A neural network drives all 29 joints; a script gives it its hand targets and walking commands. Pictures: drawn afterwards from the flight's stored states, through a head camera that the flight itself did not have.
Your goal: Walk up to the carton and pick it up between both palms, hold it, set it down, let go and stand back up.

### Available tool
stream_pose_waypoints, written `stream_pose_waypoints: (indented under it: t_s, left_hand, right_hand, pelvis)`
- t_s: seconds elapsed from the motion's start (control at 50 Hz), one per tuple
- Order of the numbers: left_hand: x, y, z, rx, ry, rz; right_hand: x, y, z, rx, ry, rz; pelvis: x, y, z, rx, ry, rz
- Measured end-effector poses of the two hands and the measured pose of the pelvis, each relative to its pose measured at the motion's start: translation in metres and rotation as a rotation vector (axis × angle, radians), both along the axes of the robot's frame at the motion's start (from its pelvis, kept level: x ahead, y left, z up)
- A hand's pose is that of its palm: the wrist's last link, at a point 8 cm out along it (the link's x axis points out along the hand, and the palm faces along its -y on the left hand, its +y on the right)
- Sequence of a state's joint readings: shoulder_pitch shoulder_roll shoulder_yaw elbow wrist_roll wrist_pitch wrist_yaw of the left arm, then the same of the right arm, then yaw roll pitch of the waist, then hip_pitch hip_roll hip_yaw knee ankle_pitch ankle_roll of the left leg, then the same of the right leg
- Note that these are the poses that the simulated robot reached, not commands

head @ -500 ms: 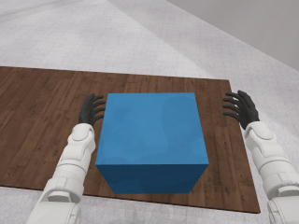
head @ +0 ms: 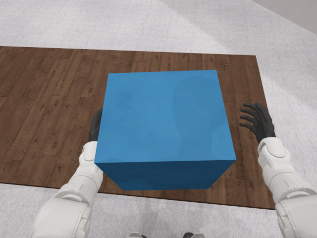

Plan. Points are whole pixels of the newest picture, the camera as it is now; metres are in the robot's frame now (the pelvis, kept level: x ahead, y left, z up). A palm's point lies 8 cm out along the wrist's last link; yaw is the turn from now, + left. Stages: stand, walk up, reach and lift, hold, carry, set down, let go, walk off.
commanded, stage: reach and lift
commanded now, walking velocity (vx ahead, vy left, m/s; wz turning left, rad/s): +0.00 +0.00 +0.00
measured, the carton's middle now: (163, 137) +0.40 +0.02 -0.04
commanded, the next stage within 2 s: none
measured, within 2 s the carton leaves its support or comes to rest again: neither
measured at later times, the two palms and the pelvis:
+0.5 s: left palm (100, 138) +0.38 +0.20 -0.02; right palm (244, 126) +0.43 -0.19 -0.02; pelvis +0.00 -0.01 -0.02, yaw +1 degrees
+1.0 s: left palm (101, 138) +0.38 +0.19 -0.02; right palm (234, 132) +0.42 -0.17 -0.03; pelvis -0.01 +0.00 -0.02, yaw +1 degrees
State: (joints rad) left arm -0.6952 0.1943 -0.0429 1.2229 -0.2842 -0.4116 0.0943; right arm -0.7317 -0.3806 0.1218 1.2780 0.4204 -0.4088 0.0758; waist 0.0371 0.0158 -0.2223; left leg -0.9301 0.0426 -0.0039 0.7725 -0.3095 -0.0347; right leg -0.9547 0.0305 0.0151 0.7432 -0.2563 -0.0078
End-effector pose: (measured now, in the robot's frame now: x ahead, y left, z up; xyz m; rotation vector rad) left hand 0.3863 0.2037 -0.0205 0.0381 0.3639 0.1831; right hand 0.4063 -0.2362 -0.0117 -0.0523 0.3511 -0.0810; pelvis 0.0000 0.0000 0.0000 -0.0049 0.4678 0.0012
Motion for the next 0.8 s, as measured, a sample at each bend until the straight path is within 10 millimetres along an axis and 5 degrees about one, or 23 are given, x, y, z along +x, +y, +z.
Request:
stream_pose_waypoints:
  t_s: [0.1,0.22,0.4,0.62,0.8]
  left_hand:
    - [-0.002,-0.002,-0.02,0.004,-0.01,-0.001]
    - [0.003,-0.001,-0.021,0.009,-0.07,0.007]
    - [0.0,-0.004,-0.009,-0.004,-0.078,0.022]
    - [-0.002,-0.009,-0.002,-0.046,-0.087,0.052]
    - [-0.002,-0.01,-0.003,-0.042,-0.101,0.056]
  right_hand:
    - [0.0,0.0,-0.022,0.004,-0.019,0.015]
    - [0.01,0.013,-0.034,0.031,-0.075,0.05]
    - [0.024,0.038,-0.024,0.06,-0.107,0.062]
    - [0.023,0.044,0.002,0.027,-0.094,0.028]
    - [0.013,0.058,-0.005,0.033,-0.058,0.028]
  pelvis:
    - [-0.003,-0.003,-0.013,0.001,0.044,-0.007]
    - [-0.004,-0.007,-0.026,0.001,0.077,-0.007]
    - [-0.005,-0.01,-0.027,0.003,0.056,0.012]
    - [-0.004,-0.01,-0.022,-0.003,0.019,0.023]
    - [-0.005,-0.005,-0.022,-0.013,0.007,0.03]
